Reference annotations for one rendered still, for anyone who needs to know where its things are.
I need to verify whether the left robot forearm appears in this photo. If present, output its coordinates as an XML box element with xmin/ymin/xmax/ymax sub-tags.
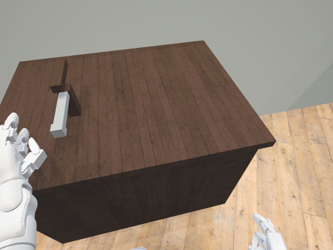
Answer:
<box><xmin>0</xmin><ymin>179</ymin><xmax>37</xmax><ymax>250</ymax></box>

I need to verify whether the tap lever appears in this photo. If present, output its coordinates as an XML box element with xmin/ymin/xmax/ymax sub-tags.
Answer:
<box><xmin>50</xmin><ymin>91</ymin><xmax>70</xmax><ymax>138</ymax></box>

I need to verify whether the right robot hand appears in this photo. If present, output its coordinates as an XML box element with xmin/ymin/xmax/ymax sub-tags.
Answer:
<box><xmin>249</xmin><ymin>213</ymin><xmax>287</xmax><ymax>250</ymax></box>

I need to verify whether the counter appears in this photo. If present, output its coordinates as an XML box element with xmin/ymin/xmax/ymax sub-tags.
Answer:
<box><xmin>0</xmin><ymin>40</ymin><xmax>276</xmax><ymax>244</ymax></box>

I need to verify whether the left robot hand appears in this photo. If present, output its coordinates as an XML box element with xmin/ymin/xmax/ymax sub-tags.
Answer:
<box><xmin>0</xmin><ymin>112</ymin><xmax>47</xmax><ymax>185</ymax></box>

